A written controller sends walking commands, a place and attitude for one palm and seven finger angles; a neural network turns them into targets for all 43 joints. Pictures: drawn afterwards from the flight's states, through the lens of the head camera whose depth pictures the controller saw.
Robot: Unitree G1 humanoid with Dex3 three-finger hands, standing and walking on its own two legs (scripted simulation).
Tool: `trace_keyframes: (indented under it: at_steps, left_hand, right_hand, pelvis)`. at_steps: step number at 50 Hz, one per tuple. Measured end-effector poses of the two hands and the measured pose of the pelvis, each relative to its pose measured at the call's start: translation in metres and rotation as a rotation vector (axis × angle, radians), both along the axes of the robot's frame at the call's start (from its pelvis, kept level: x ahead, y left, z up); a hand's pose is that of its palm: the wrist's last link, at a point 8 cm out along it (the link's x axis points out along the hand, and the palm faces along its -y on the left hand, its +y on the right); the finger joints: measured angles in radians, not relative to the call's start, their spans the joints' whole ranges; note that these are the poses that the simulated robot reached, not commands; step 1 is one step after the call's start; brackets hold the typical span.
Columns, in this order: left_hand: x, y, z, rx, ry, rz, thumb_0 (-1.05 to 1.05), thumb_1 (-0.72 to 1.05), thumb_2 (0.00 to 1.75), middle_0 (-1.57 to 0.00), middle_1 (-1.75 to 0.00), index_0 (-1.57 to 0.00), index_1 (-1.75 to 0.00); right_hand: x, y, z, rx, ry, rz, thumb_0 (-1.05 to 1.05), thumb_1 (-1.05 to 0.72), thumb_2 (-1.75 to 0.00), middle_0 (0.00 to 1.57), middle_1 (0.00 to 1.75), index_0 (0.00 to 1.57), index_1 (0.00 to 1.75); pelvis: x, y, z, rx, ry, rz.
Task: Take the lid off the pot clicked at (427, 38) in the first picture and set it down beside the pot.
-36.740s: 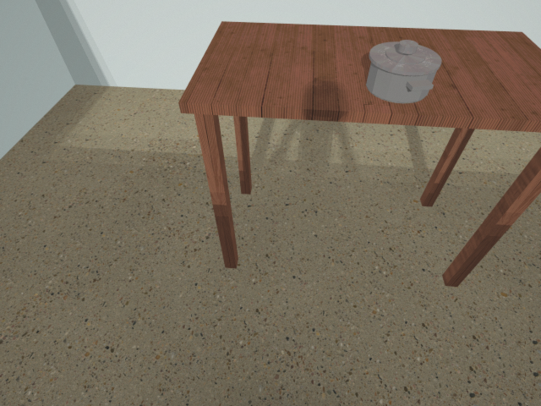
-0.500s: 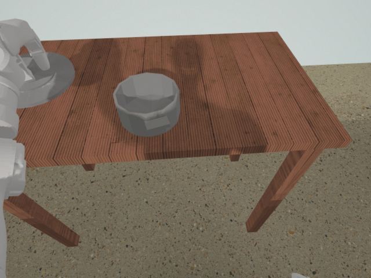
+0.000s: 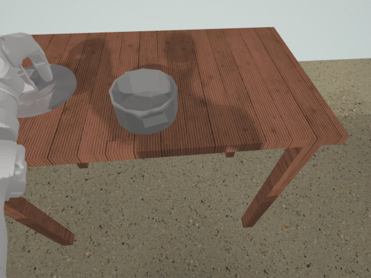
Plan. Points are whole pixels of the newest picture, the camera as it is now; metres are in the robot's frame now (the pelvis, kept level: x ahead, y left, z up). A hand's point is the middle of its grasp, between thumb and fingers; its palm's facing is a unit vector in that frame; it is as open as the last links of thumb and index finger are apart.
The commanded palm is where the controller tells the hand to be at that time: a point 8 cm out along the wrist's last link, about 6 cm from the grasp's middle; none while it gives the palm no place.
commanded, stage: lower the lid onto the table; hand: left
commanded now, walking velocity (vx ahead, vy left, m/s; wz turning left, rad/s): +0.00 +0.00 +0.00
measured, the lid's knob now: (28, 78) +0.50 +0.31 +0.17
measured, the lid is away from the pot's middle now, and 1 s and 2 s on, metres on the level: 0.23 0.22 0.23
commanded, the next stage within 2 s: open the fingers wide in 1.26 s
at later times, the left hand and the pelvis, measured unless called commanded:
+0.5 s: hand (29, 95) +0.46 +0.30 +0.16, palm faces -0.39 -0.15 -0.91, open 6.6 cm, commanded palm +0.46 +0.30 +0.23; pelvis +0.00 +0.00 +0.00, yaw +0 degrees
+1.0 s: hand (43, 104) +0.47 +0.29 +0.13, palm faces -0.44 -0.16 -0.88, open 6.6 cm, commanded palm +0.47 +0.30 +0.20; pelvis +0.00 +0.00 -0.01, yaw -1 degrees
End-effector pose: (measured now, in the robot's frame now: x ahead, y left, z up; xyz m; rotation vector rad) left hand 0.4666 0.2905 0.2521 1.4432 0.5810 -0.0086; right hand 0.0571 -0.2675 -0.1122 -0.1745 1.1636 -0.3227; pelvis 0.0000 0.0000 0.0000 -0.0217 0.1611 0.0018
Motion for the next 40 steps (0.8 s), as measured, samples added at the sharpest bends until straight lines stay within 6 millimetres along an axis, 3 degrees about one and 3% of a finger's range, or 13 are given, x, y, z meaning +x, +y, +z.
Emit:
trace_keyframes:
  at_steps: [11,31,40]
  left_hand:
    - [0.008,0.003,-0.016,-0.009,0.012,-0.024,0.07,0.35,0.78,-0.52,-0.99,-0.70,-1.03]
    - [-0.006,0.011,-0.043,-0.003,0.062,-0.042,0.06,0.35,0.78,-0.52,-0.99,-0.70,-1.03]
    - [-0.001,0.006,-0.056,-0.022,0.092,-0.058,0.07,0.35,0.78,-0.52,-0.99,-0.70,-1.03]
  right_hand:
    - [-0.013,-0.002,0.000,-0.014,0.039,-0.027,0.01,-0.90,-0.90,0.20,0.30,0.21,0.30]
    - [0.008,0.005,0.001,-0.006,0.006,0.007,0.01,-0.90,-0.90,0.20,0.30,0.21,0.30]
    - [-0.004,0.003,0.000,-0.027,0.030,-0.009,0.01,-0.90,-0.90,0.20,0.30,0.21,0.30]
  pelvis:
    - [0.004,0.003,-0.001,-0.004,0.017,-0.004]
    - [0.001,0.005,-0.003,-0.009,0.012,0.007]
    - [-0.002,0.005,-0.004,-0.010,0.025,0.006]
